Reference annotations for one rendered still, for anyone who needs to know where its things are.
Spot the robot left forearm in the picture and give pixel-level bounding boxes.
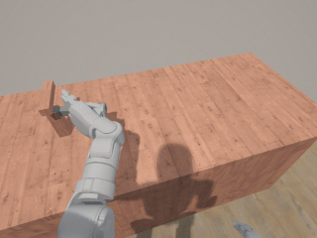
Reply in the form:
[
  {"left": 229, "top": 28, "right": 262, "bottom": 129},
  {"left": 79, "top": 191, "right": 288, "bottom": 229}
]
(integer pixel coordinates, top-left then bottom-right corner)
[{"left": 56, "top": 116, "right": 125, "bottom": 238}]

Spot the tap lever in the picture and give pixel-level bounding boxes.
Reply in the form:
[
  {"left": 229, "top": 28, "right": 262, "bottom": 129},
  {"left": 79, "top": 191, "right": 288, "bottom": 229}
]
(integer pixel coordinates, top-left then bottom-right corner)
[{"left": 53, "top": 102, "right": 107, "bottom": 117}]

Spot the left robot upper arm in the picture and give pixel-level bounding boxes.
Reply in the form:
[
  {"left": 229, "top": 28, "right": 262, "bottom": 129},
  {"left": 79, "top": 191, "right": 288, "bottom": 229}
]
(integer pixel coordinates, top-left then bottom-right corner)
[{"left": 57, "top": 204, "right": 115, "bottom": 238}]

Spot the robot left hand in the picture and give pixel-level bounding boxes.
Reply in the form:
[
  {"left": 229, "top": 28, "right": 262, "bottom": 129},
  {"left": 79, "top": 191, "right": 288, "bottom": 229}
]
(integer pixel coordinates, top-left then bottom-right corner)
[{"left": 61, "top": 89, "right": 106, "bottom": 138}]

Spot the robot right hand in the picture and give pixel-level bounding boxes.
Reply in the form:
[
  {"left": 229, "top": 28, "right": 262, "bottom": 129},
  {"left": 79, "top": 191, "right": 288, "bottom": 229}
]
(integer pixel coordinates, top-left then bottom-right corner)
[{"left": 233, "top": 220, "right": 262, "bottom": 238}]

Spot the counter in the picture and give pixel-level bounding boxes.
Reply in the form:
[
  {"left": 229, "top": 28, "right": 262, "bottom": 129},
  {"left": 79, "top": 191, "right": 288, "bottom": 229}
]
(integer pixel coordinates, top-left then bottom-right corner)
[{"left": 0, "top": 52, "right": 317, "bottom": 238}]

